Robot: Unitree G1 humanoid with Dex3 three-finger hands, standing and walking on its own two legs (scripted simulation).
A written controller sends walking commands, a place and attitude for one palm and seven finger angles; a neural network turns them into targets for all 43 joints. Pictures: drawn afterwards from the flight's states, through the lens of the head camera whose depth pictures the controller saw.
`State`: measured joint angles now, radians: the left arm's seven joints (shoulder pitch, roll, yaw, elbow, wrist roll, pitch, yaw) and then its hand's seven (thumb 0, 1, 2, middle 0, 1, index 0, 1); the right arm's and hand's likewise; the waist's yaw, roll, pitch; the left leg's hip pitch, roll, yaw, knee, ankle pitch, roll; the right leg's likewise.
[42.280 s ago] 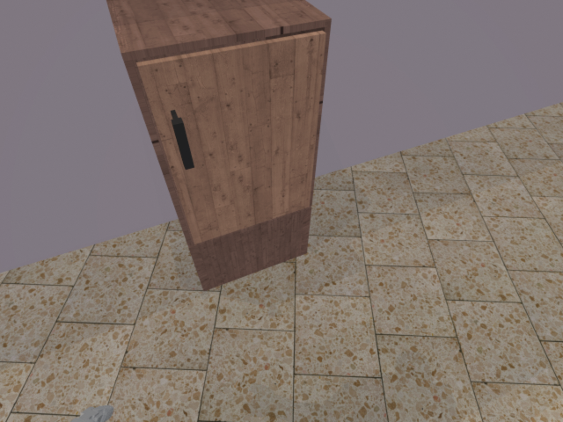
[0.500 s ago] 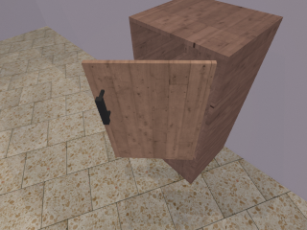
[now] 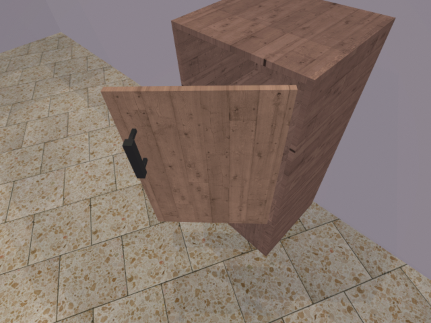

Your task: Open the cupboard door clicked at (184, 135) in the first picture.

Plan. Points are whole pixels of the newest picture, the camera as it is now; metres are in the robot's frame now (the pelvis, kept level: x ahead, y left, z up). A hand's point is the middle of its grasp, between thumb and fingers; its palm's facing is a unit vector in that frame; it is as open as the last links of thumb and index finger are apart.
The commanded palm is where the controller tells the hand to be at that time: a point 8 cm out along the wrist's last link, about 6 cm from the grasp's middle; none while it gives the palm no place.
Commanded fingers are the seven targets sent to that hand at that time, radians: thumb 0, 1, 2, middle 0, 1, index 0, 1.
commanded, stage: raise the hand with hooked fingers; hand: left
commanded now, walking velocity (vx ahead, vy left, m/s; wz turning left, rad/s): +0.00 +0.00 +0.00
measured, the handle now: (137, 153) +0.50 +0.24 -0.01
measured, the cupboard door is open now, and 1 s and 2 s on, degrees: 42 42 42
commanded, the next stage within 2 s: none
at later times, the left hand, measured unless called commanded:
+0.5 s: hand out of the picture +0.13 +0.19 -0.07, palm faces +0.06 -1.00 +0.02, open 8.6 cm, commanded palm +0.13 +0.25 -0.05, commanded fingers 0.00 0.36 0.67 -0.24 -0.64 -0.24 -0.64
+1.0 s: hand (84, 285) +0.19 +0.26 -0.03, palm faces +0.09 -0.99 -0.07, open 11.7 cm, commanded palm +0.16 +0.30 -0.02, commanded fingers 0.00 -0.22 0.42 -0.28 -1.02 -0.28 -1.02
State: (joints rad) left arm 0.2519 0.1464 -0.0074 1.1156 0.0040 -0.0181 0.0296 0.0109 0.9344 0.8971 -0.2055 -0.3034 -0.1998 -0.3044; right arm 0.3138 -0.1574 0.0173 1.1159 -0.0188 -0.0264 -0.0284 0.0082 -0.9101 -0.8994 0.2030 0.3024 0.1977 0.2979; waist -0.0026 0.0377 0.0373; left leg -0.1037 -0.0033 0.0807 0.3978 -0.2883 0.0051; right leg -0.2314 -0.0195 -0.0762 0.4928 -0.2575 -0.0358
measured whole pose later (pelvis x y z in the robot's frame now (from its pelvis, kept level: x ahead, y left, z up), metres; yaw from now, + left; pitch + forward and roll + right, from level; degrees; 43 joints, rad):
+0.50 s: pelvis -0.03 -0.01 -0.07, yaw +2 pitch +12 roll +1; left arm 0.44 0.17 0.17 0.27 -0.27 -0.56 -0.40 0.01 0.59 0.76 -0.23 -0.51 -0.23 -0.51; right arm 0.11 -0.32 -0.09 0.49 0.02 -0.26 -0.01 0.01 -0.91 -0.90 0.20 0.30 0.20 0.30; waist 0.03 -0.06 -0.13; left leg -0.70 0.01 0.04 1.02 -0.53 0.00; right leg -0.79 -0.05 -0.10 1.04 -0.46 -0.06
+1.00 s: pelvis -0.04 +0.03 -0.07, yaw +2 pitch +14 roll -2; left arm 0.29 0.27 0.29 0.10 -0.31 -0.38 -0.30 0.00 0.01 0.51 -0.27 -0.88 -0.26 -0.88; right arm 0.33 -0.25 0.01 0.57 0.02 -0.22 -0.05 0.02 -0.90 -0.90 0.21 0.30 0.20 0.30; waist -0.01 0.02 -0.11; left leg -0.78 0.00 0.04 1.06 -0.52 0.05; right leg -0.83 -0.05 -0.10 1.00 -0.41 -0.01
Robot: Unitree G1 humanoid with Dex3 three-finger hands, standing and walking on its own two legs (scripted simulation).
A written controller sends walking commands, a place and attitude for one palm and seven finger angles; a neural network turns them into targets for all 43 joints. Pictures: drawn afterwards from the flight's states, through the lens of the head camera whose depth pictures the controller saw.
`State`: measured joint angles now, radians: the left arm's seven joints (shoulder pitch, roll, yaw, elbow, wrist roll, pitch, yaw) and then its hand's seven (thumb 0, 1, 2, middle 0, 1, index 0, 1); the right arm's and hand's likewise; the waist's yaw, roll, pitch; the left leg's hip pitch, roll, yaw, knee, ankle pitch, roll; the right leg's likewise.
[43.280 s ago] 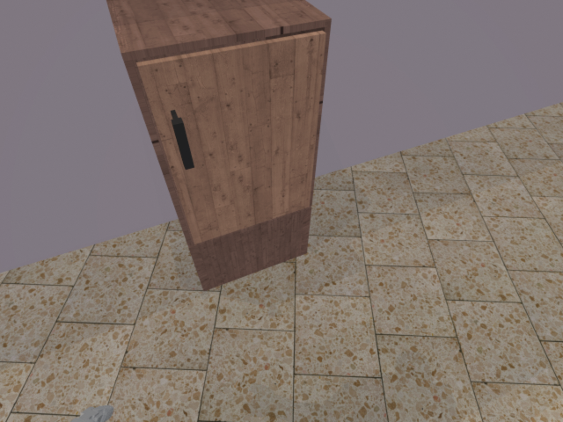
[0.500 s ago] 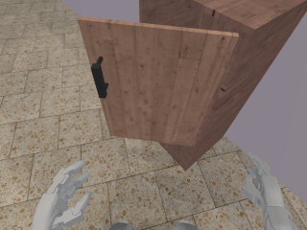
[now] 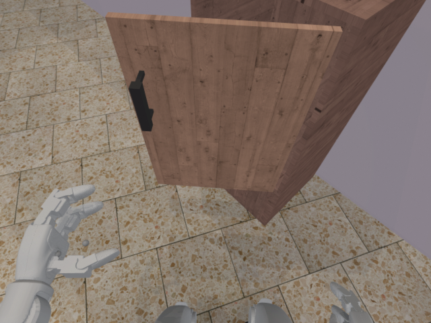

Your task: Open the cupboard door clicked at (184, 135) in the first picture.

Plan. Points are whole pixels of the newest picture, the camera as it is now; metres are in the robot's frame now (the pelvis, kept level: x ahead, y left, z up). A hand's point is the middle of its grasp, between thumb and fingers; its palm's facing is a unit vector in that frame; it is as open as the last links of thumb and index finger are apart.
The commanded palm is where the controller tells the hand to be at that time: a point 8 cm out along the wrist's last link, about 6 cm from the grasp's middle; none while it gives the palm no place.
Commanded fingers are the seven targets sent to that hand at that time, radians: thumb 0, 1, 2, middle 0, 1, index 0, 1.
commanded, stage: raise the hand with hooked fingers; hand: left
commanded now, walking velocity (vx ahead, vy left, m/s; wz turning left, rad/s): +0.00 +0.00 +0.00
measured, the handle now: (144, 101) +0.55 +0.19 +0.06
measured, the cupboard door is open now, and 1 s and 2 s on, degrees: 42 42 42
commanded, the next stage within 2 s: move the hooked fingers beside the handle in 1.16 s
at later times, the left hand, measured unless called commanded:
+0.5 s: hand (64, 210) +0.28 +0.27 +0.07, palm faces +0.01 -1.00 -0.05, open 13.9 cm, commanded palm +0.26 +0.32 +0.07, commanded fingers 0.00 -0.50 0.30 -0.30 -1.20 -0.30 -1.20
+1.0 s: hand (69, 196) +0.30 +0.26 +0.07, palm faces +0.02 -1.00 -0.02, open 14.0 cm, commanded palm +0.28 +0.31 +0.08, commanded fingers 0.00 -0.50 0.30 -0.30 -1.20 -0.30 -1.20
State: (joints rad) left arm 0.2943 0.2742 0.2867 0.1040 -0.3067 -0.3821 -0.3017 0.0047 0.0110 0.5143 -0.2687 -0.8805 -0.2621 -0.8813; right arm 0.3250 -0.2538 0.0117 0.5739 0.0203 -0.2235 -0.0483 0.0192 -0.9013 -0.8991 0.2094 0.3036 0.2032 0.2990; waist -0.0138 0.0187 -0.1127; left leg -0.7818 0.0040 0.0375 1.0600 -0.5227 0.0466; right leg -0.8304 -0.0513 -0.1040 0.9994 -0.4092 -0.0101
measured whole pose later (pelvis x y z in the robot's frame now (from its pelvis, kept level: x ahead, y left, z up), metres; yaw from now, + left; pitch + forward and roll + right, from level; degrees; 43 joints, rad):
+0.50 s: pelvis +0.02 +0.01 +0.01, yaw +1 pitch +12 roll -3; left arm 0.07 0.38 0.38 0.31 -0.34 -0.28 -0.47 -0.01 -0.47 0.31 -0.30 -1.19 -0.30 -1.19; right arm 0.25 -0.27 0.05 0.54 0.03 -0.22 -0.06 0.01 -0.90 -0.90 0.21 0.30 0.20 0.30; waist 0.01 0.03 -0.10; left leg -0.69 0.00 0.02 0.98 -0.52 0.05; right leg -0.72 -0.04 -0.12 0.90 -0.40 0.00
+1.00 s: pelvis +0.02 -0.01 +0.02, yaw +0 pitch +12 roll -2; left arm -0.03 0.40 0.46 0.47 -0.35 -0.33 -0.53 -0.01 -0.49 0.30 -0.30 -1.20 -0.30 -1.20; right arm 0.31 -0.30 0.03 0.57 0.02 -0.19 -0.06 0.02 -0.90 -0.90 0.21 0.30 0.20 0.30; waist -0.03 0.01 -0.08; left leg -0.65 0.02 0.03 0.92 -0.48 0.03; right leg -0.70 -0.03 -0.11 0.86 -0.37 -0.02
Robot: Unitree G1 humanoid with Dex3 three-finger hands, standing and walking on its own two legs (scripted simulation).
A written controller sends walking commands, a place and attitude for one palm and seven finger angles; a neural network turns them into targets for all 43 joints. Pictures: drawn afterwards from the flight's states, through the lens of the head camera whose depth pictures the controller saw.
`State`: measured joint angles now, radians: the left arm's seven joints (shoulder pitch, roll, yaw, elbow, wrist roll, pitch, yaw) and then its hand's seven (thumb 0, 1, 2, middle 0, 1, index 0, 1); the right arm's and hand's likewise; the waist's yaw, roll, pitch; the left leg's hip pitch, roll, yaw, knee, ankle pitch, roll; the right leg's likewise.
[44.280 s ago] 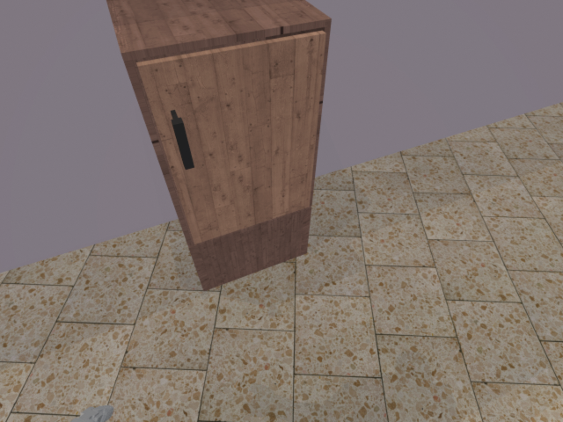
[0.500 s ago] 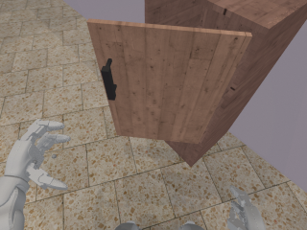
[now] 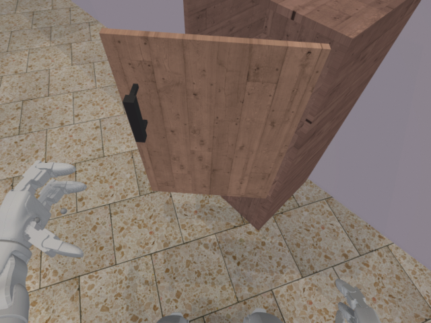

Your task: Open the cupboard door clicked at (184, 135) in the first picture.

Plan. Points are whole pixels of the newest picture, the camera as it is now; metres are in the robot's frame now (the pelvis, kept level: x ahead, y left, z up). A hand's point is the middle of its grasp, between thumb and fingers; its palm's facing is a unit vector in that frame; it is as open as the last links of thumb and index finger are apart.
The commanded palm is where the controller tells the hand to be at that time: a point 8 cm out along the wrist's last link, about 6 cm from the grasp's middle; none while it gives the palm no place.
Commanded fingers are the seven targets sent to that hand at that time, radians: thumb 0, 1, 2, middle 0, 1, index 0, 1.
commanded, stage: raise the hand with hooked fingers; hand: left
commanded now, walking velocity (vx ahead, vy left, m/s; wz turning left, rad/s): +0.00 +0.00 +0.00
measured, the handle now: (138, 113) +0.53 +0.20 +0.04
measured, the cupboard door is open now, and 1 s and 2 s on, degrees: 42 42 42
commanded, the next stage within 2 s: move the hooked fingers beside the handle in 0.16 s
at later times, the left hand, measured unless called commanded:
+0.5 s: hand (69, 199) +0.31 +0.27 +0.06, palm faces +0.00 -1.00 -0.02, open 14.0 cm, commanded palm +0.29 +0.32 +0.06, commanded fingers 0.00 -0.50 0.30 -0.30 -1.20 -0.30 -1.20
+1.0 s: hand (87, 165) +0.38 +0.26 +0.05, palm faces +0.00 -1.00 -0.01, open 13.9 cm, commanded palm +0.35 +0.31 +0.05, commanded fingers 0.00 -0.50 0.30 -0.30 -1.20 -0.30 -1.20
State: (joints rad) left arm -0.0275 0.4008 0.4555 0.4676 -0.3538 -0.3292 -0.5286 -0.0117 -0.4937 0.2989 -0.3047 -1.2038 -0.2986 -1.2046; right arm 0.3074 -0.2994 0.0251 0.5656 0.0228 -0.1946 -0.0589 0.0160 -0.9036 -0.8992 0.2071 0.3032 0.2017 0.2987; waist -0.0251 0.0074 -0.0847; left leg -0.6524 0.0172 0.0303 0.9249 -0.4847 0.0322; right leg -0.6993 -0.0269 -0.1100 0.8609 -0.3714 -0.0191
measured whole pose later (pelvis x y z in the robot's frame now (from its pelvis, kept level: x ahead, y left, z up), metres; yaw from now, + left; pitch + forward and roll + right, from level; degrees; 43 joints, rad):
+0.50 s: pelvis +0.00 +0.00 +0.00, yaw +1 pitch +12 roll -2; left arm -0.15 0.40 0.42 0.56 -0.33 -0.33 -0.54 -0.01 -0.50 0.30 -0.30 -1.20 -0.30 -1.21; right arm 0.28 -0.29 0.04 0.58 0.02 -0.20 -0.07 0.01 -0.90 -0.90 0.21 0.30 0.20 0.30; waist -0.01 0.02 -0.09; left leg -0.67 0.01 0.02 0.93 -0.48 0.03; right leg -0.71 -0.04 -0.11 0.87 -0.37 -0.02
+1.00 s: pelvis +0.00 +0.00 +0.00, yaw -1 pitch +16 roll -1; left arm -0.39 0.47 0.48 0.80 -0.27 -0.35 -0.51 -0.01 -0.49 0.30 -0.31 -1.20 -0.30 -1.20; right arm 0.34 -0.29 0.03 0.60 0.02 -0.11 -0.06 0.01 -0.90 -0.90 0.21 0.30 0.20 0.30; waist -0.07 0.01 -0.10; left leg -0.73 0.02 0.05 0.94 -0.49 0.03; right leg -0.78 -0.02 -0.09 0.88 -0.37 -0.02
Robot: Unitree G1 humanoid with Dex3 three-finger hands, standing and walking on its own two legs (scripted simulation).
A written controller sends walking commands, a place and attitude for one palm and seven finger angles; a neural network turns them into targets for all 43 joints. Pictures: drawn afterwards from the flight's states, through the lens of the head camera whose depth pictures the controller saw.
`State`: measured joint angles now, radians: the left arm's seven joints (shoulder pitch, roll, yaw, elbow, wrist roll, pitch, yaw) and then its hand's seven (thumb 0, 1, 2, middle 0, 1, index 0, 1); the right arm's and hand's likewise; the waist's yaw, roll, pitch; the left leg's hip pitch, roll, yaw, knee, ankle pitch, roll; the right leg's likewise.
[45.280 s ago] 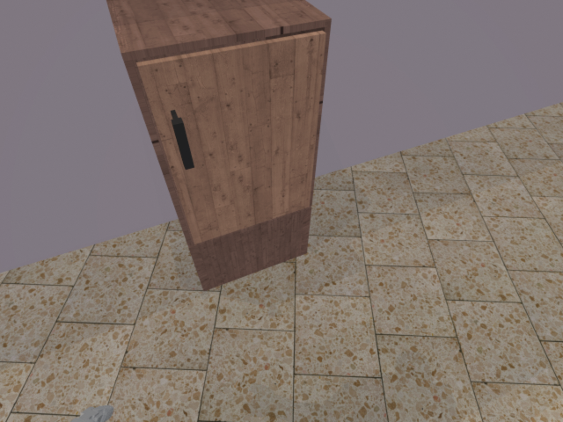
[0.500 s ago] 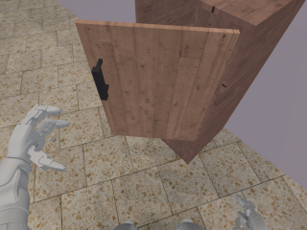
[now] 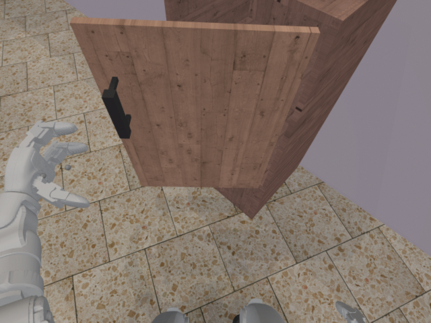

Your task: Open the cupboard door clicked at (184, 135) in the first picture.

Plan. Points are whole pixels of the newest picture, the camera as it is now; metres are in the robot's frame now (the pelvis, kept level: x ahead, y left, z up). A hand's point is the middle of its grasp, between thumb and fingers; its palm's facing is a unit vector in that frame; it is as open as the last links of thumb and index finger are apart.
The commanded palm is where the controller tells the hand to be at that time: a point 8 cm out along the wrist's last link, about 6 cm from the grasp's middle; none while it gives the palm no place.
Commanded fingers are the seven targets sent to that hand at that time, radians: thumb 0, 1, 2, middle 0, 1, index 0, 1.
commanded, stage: move the hooked fingers beside the handle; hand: left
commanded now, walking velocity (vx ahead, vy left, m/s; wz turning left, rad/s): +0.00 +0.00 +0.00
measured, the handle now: (119, 108) +0.53 +0.21 +0.04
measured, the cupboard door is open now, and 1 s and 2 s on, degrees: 42 42 42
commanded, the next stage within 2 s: slide the fingers in behind the handle in 1.90 s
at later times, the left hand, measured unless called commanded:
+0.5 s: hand (74, 142) +0.43 +0.27 +0.05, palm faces +0.01 -1.00 +0.00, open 14.0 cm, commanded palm +0.41 +0.32 +0.05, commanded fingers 0.00 -0.50 0.30 -0.30 -1.20 -0.30 -1.20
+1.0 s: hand (83, 123) +0.48 +0.27 +0.05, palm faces -0.01 -1.00 -0.01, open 14.0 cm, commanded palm +0.45 +0.31 +0.04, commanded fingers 0.00 -0.50 0.30 -0.30 -1.20 -0.30 -1.20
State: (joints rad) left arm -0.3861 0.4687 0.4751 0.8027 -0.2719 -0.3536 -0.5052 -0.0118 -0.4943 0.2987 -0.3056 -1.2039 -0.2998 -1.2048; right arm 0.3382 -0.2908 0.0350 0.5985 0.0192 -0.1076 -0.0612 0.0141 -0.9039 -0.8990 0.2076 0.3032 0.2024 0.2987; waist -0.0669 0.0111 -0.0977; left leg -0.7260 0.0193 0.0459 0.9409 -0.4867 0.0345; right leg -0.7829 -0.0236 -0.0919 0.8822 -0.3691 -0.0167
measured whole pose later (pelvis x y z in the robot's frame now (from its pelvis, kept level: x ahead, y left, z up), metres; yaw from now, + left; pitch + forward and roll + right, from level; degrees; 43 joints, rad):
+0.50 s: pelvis +0.00 +0.01 -0.01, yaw -1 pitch +19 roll -3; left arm -0.64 0.58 0.52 1.05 -0.20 -0.39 -0.52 -0.01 -0.49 0.30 -0.30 -1.20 -0.30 -1.20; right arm 0.35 -0.29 0.04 0.59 0.01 -0.01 -0.05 0.01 -0.90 -0.90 0.21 0.30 0.20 0.30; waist -0.11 0.00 -0.10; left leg -0.84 0.03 0.04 1.01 -0.51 0.04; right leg -0.89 -0.01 -0.09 0.93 -0.37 -0.01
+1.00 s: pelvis +0.00 +0.01 -0.02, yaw -2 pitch +22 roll -4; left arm -0.80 0.66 0.53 1.16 -0.14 -0.38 -0.49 -0.01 -0.49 0.30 -0.30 -1.20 -0.30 -1.20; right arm 0.39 -0.29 0.05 0.59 -0.01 0.06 -0.03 0.01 -0.90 -0.90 0.21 0.30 0.20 0.30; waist -0.16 0.01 -0.10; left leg -0.92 0.04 0.04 1.05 -0.53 0.05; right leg -0.96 -0.01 -0.09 0.94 -0.37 0.00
